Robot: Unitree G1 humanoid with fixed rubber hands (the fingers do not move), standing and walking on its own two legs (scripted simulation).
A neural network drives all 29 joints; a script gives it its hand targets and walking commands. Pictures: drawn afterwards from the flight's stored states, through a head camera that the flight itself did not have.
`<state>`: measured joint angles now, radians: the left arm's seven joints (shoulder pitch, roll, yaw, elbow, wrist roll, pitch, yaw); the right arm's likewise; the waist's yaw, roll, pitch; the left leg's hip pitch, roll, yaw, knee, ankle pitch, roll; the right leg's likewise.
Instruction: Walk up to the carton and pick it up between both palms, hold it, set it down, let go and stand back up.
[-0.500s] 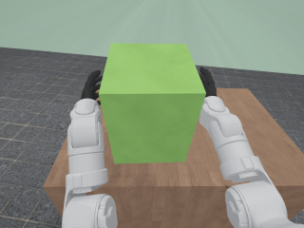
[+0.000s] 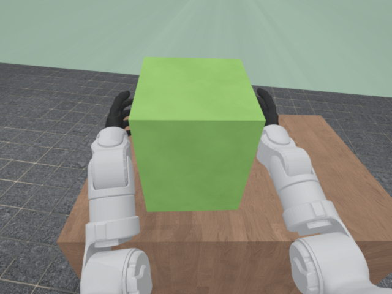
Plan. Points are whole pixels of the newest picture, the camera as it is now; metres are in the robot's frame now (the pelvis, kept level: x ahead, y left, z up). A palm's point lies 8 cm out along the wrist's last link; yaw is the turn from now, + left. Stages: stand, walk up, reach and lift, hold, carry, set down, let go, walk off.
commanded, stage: hold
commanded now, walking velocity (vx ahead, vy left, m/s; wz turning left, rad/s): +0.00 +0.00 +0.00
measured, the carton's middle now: (192, 136) +0.39 +0.01 +0.19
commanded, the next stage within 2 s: set down in 0.66 s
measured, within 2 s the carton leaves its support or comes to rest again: neither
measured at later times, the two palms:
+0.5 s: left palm (117, 131) +0.35 +0.15 +0.23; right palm (268, 127) +0.36 -0.14 +0.23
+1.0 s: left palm (122, 125) +0.37 +0.14 +0.23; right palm (270, 129) +0.36 -0.15 +0.22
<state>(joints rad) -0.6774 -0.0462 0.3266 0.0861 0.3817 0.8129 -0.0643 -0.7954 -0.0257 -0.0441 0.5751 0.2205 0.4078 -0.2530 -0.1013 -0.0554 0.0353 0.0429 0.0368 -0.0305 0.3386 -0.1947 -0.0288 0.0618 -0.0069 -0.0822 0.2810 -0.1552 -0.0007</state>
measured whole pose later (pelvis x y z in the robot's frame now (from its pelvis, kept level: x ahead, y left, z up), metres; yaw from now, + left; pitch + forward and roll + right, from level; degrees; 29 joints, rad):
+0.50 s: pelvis +0.00 +0.00 +0.00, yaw +0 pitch -11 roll -1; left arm -0.67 -0.05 0.33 0.08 0.38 0.80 -0.06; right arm -0.79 -0.03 -0.04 0.55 0.23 0.41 -0.26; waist -0.10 -0.05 0.03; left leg 0.04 0.04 -0.03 0.34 -0.19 -0.03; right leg 0.06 -0.01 -0.08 0.28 -0.15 0.00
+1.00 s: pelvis +0.00 +0.00 +0.00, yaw +0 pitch -12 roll -1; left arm -0.72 -0.08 0.39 0.20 0.44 0.58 -0.09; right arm -0.78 0.05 -0.19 0.65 0.02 0.18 -0.18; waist -0.09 -0.05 0.06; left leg 0.08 0.04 -0.03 0.29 -0.17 -0.03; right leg 0.08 -0.01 -0.08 0.26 -0.14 0.00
